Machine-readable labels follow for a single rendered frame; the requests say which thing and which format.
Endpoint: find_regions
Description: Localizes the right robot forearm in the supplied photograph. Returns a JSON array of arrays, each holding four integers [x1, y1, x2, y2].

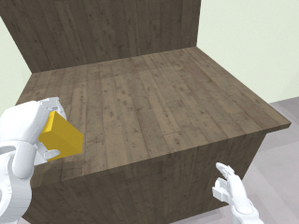
[[230, 196, 264, 224]]

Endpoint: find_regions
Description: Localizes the left robot hand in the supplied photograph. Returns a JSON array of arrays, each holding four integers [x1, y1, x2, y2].
[[0, 97, 67, 166]]

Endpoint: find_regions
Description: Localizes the right robot hand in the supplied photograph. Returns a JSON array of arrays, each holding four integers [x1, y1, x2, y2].
[[212, 162, 248, 204]]

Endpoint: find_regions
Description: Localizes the left robot forearm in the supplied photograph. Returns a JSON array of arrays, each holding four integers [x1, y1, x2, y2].
[[0, 140, 37, 224]]

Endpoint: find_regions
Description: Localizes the sponge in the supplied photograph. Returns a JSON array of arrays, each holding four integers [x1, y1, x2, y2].
[[37, 110, 83, 161]]

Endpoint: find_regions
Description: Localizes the table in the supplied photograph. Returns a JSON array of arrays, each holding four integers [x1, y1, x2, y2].
[[0, 0, 292, 224]]

